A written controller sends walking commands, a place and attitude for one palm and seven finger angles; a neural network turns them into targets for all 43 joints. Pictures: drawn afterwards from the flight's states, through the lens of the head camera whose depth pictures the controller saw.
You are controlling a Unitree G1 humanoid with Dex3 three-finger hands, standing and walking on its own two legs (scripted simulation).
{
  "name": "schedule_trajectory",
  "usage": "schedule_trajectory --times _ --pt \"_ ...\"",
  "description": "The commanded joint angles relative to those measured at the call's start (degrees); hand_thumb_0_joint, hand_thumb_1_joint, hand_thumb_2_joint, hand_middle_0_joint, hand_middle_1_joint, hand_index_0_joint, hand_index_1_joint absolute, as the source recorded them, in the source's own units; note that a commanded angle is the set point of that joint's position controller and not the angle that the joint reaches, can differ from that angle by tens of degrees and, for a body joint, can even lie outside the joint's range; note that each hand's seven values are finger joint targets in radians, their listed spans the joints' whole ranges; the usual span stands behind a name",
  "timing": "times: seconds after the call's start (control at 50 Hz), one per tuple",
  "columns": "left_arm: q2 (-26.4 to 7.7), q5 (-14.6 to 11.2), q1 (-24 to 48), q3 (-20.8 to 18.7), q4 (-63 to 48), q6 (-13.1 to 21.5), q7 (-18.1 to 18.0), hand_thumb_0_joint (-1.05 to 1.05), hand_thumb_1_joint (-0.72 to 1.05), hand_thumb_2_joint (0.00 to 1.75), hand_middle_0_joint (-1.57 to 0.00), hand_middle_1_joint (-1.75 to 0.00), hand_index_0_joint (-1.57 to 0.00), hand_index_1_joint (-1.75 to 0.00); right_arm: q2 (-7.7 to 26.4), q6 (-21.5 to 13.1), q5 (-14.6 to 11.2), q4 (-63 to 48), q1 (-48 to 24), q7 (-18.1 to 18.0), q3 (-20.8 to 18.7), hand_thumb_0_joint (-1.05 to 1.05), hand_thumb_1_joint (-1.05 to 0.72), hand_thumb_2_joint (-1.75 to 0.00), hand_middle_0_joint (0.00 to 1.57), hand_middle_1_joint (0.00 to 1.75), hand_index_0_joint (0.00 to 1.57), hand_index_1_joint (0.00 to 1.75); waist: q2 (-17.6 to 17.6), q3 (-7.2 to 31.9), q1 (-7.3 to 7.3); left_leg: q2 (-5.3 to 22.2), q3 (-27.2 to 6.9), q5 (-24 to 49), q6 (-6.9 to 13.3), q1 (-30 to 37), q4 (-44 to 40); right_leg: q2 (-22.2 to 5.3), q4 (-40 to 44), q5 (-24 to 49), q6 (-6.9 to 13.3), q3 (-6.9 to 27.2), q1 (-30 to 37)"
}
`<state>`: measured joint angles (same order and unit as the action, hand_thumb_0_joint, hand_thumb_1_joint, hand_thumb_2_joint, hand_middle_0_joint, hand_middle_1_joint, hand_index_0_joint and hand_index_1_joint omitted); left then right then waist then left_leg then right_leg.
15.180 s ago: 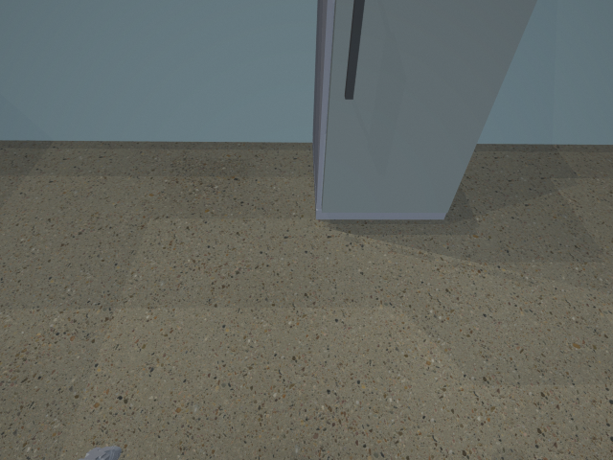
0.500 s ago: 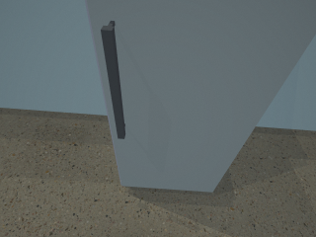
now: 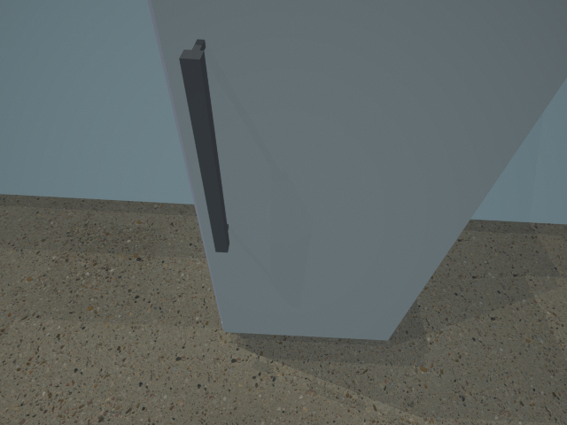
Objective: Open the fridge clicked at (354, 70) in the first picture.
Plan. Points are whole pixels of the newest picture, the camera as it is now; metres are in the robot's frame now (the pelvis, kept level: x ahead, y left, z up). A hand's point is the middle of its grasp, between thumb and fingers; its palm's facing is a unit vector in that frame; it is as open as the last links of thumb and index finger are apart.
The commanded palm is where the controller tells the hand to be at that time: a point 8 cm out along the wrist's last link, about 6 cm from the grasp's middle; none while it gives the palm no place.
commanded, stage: come to a stop and stand still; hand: left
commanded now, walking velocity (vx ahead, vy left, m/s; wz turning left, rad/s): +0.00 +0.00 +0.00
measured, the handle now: (213, 167) +0.49 +0.16 +0.09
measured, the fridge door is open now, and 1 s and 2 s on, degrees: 0 0 0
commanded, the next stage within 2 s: look again from close up in 0.80 s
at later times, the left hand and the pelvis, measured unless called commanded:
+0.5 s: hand out of the picture +0.02 +0.23 -0.16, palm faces +0.01 -0.96 -0.28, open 7.4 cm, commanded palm none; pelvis -0.04 +0.01 +0.00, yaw -1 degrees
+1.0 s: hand out of the picture -0.06 +0.22 -0.18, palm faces -0.01 -0.97 -0.23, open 7.4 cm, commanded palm none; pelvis -0.06 +0.02 +0.00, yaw +0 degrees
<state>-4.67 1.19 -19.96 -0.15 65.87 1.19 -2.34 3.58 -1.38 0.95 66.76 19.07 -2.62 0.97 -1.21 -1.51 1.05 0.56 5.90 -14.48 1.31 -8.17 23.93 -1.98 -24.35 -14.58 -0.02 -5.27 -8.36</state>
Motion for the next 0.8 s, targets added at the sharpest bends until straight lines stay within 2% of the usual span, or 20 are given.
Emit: schedule_trajectory --times 0.0,0.02,0.04,0.06,0.1,0.14,0.18,0.2,0.26,0.32,0.38,0.48,0.52,0.54,0.6,0.66,0.72,0.78 --pt "-15.29 0.27 -3.53 0.07 -5.80 1.67 -0.28 0.00 0.90 0.90 -0.20 -0.30 -0.20 -0.30 13.64 -0.38 -0.09 -8.77 -0.18 1.07 -1.85 0.00 -0.90 -0.90 0.20 0.30 0.20 0.30 1.98 -9.37 -2.08 3.12 -7.64 13.27 -1.07 -4.75 -3.55 -3.63 3.13 12.90 1.73 5.31 -5.78" --pt "-10.72 0.21 -2.72 -1.71 -5.92 1.51 -0.65 0.00 0.90 0.90 -0.20 -0.30 -0.20 -0.30 11.55 -1.84 0.46 -8.97 2.44 0.39 -3.50 0.00 -0.90 -0.90 0.20 0.30 0.20 0.30 6.01 0.97 -2.10 5.38 -7.74 17.39 -0.19 -3.15 0.70 -5.11 -2.92 10.92 2.41 5.04 -2.04" --pt "-9.34 -0.15 -4.00 -0.91 -6.08 1.58 -0.69 0.00 0.90 0.90 -0.20 -0.30 -0.20 -0.30 10.22 -2.03 0.27 -8.47 2.58 0.01 -3.06 0.00 -0.90 -0.90 0.20 0.30 0.20 0.30 5.98 7.21 -1.25 5.80 -7.80 19.60 0.67 -0.68 3.00 -5.15 -3.14 13.69 2.88 5.27 -0.51" --pt "-8.58 -0.10 -4.46 -0.97 -6.38 1.48 -0.67 0.00 0.90 0.90 -0.20 -0.30 -0.20 -0.30 9.63 -1.81 0.11 -8.81 2.98 -0.14 -3.23 0.00 -0.90 -0.90 0.20 0.30 0.20 0.30 3.52 8.05 -1.54 5.73 -7.49 17.46 0.89 -0.97 3.95 -5.21 -2.75 14.41 3.00 5.64 -0.61" --pt "-9.36 0.09 -4.02 -0.94 -7.35 1.28 -0.60 0.00 0.90 0.90 -0.20 -0.30 -0.20 -0.30 10.13 -1.03 0.15 -9.66 2.61 0.16 -3.23 0.00 -0.90 -0.90 0.20 0.30 0.20 0.30 -2.27 3.68 -1.43 5.01 -6.55 11.25 1.13 -4.73 4.43 -5.62 -1.71 15.87 3.30 7.05 -1.72" --pt "-11.16 0.14 -2.14 -1.66 -8.51 0.98 -0.54 0.00 0.90 0.90 -0.20 -0.30 -0.20 -0.30 11.51 -0.54 -0.02 -10.20 2.01 0.33 -3.73 0.00 -0.90 -0.90 0.20 0.30 0.20 0.30 -1.58 -1.09 -1.98 4.74 -6.16 7.42 0.97 -7.07 3.06 -5.70 -1.20 12.32 3.51 7.31 -4.24" --pt "-12.40 0.16 -1.35 -1.97 -9.68 0.77 -0.48 0.00 0.90 0.90 -0.20 -0.30 -0.20 -0.30 13.00 -0.62 0.00 -10.58 1.08 0.37 -3.92 0.00 -0.90 -0.90 0.20 0.30 0.20 0.30 2.38 -2.13 -1.62 5.39 -6.39 10.93 1.22 -6.99 2.18 -4.80 -2.35 12.74 3.39 6.49 -4.56" --pt "-12.47 0.06 -1.58 -1.72 -10.00 0.77 -0.50 0.00 0.90 0.90 -0.20 -0.30 -0.20 -0.30 13.12 -0.59 0.03 -10.80 0.34 0.53 -3.65 0.00 -0.90 -0.90 0.20 0.30 0.20 0.30 2.54 -1.68 -1.16 5.56 -6.38 12.15 1.38 -6.64 2.15 -4.47 -2.07 12.76 3.25 6.50 -3.82" --pt "-14.73 -0.01 0.52 -2.00 -11.10 0.51 -0.25 0.00 0.90 0.90 -0.20 -0.30 -0.20 -0.30 15.44 -0.28 0.00 -11.83 -1.70 0.85 -3.89 0.00 -0.90 -0.90 0.20 0.30 0.20 0.30 1.01 -3.94 -1.36 5.65 -6.62 5.72 1.28 -7.95 0.03 -4.76 -0.27 7.18 2.90 7.23 -5.42" --pt "-15.85 0.02 1.61 -1.95 -12.01 0.46 -0.06 0.00 0.90 0.90 -0.20 -0.30 -0.20 -0.30 16.40 -0.41 0.06 -12.19 -3.02 1.23 -3.62 0.00 -0.90 -0.90 0.20 0.30 0.20 0.30 1.23 -2.79 -1.12 5.74 -6.94 4.51 1.33 -7.31 -1.36 -4.75 0.92 5.42 2.65 7.44 -4.42" --pt "-17.49 0.04 3.34 -1.90 -12.40 0.36 0.23 0.00 0.90 0.90 -0.20 -0.30 -0.20 -0.30 18.11 -0.18 0.07 -12.51 -4.73 1.60 -3.65 0.00 -0.90 -0.90 0.20 0.30 0.20 0.30 0.77 -4.54 -1.16 5.80 -7.51 -1.18 1.12 -8.15 -3.72 -4.94 3.18 0.36 2.30 7.99 -5.85" --pt "-18.69 0.22 4.43 -1.84 -12.69 0.05 0.56 0.00 0.90 0.90 -0.20 -0.30 -0.20 -0.30 19.62 0.20 0.26 -12.50 -5.33 2.13 -3.75 0.00 -0.90 -0.90 0.20 0.30 0.20 0.30 1.36 -5.02 -1.29 6.07 -8.78 -9.48 0.95 -9.43 -6.96 -4.79 5.30 -6.32 1.86 8.16 -7.09" --pt "-18.62 0.33 3.73 -1.80 -12.47 -0.05 0.62 0.00 0.90 0.90 -0.20 -0.30 -0.20 -0.30 19.78 0.17 0.24 -12.45 -5.25 2.23 -3.70 0.00 -0.90 -0.90 0.20 0.30 0.20 0.30 2.31 -3.66 -1.08 6.37 -9.29 -10.74 1.09 -9.68 -7.78 -4.66 5.07 -5.57 1.67 7.77 -5.85" --pt "-18.85 0.34 3.91 -1.80 -12.42 -0.03 0.66 0.00 0.90 0.90 -0.20 -0.30 -0.20 -0.30 19.88 0.17 0.21 -12.40 -5.26 2.28 -3.73 0.00 -0.90 -0.90 0.20 0.30 0.20 0.30 1.35 -3.74 -1.09 6.37 -9.34 -10.91 1.03 -10.13 -7.88 -4.83 5.25 -5.71 1.59 7.60 -5.64" --pt "-18.71 0.37 3.45 -1.73 -11.97 0.02 0.69 0.00 0.90 0.90 -0.20 -0.30 -0.20 -0.30 20.01 0.16 0.15 -11.92 -4.80 2.34 -3.68 0.00 -0.90 -0.90 0.20 0.30 0.20 0.30 1.46 -2.57 -1.13 6.55 -9.69 -10.56 1.04 -9.58 -8.13 -4.96 5.30 -5.28 1.59 7.40 -5.28" --pt "-18.61 0.32 3.03 -1.62 -11.21 0.03 0.71 0.00 0.90 0.90 -0.20 -0.30 -0.20 -0.30 20.03 0.14 0.04 -11.07 -4.77 2.35 -3.66 0.00 -0.90 -0.90 0.20 0.30 0.20 0.30 1.41 -3.03 -1.09 6.55 -9.83 -10.57 0.90 -10.07 -8.48 -5.08 5.39 -4.70 1.50 7.42 -5.09" --pt "-18.14 0.28 2.44 -1.43 -10.39 0.17 0.58 0.00 0.90 0.90 -0.20 -0.30 -0.20 -0.30 19.69 0.00 -0.13 -10.00 -4.20 2.34 -3.51 0.00 -0.90 -0.90 0.20 0.30 0.20 0.30 2.11 -1.78 -1.16 6.76 -9.79 -8.42 0.86 -9.06 -8.35 -5.26 5.03 -2.24 1.55 7.16 -4.07" --pt "-17.52 0.25 1.75 -1.23 -9.26 0.11 0.50 0.00 0.90 0.90 -0.20 -0.30 -0.20 -0.30 19.26 0.14 -0.23 -9.10 -3.96 2.28 -3.49 0.00 -0.90 -0.90 0.20 0.30 0.20 0.30 1.87 -3.01 -1.14 6.84 -9.88 -9.03 0.76 -9.31 -8.91 -5.29 5.20 -2.35 1.44 6.95 -4.46"
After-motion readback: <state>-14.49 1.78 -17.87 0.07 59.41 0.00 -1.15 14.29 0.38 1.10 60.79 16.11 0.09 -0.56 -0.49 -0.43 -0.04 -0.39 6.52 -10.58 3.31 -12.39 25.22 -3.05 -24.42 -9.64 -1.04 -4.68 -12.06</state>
